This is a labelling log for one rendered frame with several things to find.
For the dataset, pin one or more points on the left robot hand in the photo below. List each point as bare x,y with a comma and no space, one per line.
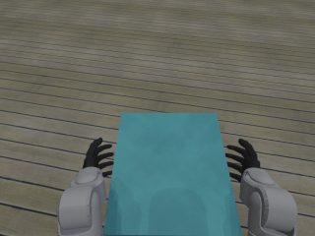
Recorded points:
92,158

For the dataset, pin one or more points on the right robot hand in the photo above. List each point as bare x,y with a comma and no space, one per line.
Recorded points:
250,159

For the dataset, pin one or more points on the carton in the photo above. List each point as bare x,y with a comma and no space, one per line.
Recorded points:
170,178

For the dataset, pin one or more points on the left robot forearm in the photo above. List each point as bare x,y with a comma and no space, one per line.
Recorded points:
79,208

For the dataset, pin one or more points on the right robot forearm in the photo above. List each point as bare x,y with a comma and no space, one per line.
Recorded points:
272,211

